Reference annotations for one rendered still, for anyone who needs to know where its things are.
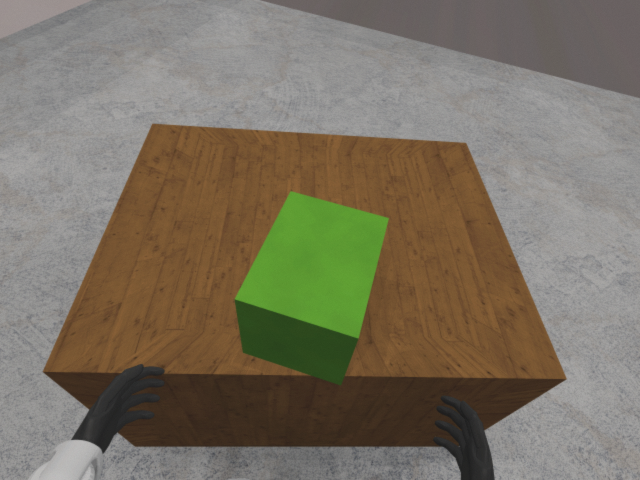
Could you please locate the left robot hand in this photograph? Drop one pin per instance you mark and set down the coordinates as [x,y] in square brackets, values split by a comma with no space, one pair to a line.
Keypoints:
[109,413]

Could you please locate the robot left forearm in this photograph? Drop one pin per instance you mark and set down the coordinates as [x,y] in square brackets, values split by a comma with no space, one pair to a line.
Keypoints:
[72,460]

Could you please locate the pedestal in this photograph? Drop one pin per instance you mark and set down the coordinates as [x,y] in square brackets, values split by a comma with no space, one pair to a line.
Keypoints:
[449,312]

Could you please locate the right robot hand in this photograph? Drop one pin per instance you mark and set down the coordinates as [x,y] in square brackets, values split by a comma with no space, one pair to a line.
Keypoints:
[473,456]

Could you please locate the carton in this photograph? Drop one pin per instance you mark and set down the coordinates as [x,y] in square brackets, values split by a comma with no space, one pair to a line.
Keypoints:
[303,301]

